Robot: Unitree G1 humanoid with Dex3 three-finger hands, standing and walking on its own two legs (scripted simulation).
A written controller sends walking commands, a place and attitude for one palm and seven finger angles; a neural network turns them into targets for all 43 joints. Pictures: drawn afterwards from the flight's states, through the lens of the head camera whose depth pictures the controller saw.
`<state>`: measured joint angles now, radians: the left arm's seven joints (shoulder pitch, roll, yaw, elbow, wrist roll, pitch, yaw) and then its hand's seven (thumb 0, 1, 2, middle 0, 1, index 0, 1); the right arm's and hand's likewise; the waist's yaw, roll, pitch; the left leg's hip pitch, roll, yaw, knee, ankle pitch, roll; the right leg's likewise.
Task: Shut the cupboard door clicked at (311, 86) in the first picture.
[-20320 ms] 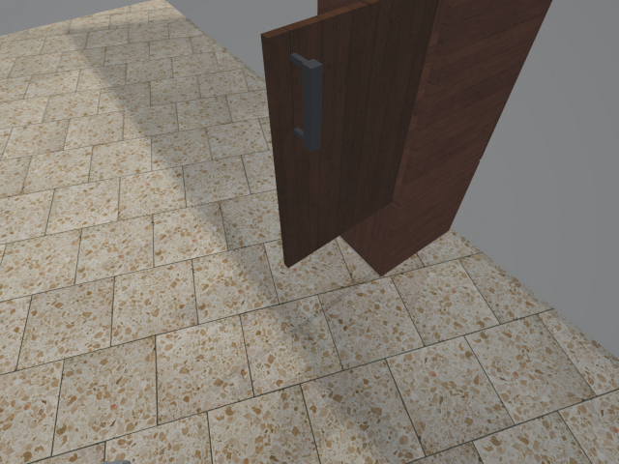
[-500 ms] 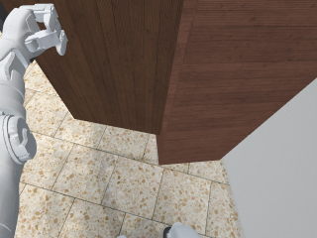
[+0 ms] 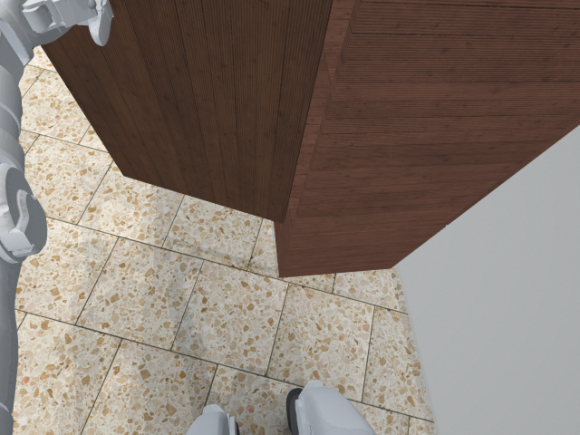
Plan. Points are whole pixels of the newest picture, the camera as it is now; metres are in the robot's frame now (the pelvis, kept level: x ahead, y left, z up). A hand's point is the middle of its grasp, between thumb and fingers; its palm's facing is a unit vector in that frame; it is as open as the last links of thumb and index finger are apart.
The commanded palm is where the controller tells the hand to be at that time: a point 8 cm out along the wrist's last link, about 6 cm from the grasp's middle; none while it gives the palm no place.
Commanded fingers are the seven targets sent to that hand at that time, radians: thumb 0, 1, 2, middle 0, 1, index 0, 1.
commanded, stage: pull the fist back off the door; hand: left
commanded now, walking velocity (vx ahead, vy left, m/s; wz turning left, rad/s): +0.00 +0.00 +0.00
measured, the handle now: out of the picture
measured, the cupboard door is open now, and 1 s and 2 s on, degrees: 68 61 61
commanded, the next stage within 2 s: draw the hand back to the body in 0.90 s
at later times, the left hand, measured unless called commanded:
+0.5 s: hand out of the picture +0.58 +0.11 +0.18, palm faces +0.01 -1.00 +0.01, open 3.1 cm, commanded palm +0.53 +0.16 +0.18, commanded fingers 0.00 0.90 0.90 -1.30 -1.50 -1.30 -1.50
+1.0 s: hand (113, 55) +0.49 +0.11 +0.18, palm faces +0.00 -1.00 -0.01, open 3.1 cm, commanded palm +0.48 +0.16 +0.18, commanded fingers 0.00 0.90 0.90 -1.30 -1.50 -1.30 -1.50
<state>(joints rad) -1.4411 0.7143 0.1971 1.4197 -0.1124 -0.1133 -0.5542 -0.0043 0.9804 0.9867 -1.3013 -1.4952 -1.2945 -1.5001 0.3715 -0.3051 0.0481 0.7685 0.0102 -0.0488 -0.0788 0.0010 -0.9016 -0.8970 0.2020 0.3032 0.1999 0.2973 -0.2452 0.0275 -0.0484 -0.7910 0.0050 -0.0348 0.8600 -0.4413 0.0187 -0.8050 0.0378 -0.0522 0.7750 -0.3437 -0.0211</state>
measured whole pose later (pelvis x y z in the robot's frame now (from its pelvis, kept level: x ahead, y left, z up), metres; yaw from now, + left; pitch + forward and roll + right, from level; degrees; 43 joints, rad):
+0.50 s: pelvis +0.02 +0.00 +0.02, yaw -2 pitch +19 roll -2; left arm -1.15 0.47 0.42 1.23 -0.01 -0.21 -0.07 0.02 0.91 0.91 -1.30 -1.49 -1.29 -1.50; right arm 0.56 -0.26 0.01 0.68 -0.04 -0.01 0.04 0.00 -0.90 -0.90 0.20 0.30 0.20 0.30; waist -0.21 0.08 -0.11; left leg -0.63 0.02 0.01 0.71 -0.41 0.02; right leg -0.66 0.06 0.00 0.63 -0.30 -0.02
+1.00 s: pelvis +0.00 +0.00 +0.03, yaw +1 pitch +10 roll -1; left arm -1.02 0.28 0.24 1.14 -0.08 -0.16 -0.04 0.02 0.90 0.90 -1.30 -1.50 -1.30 -1.50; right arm 0.30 -0.26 0.02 0.66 0.02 -0.05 -0.01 0.00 -0.91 -0.90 0.20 0.30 0.20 0.30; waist -0.11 0.04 -0.08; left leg -0.48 -0.02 -0.02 0.66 -0.36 0.02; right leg -0.51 0.02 -0.03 0.61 -0.29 -0.01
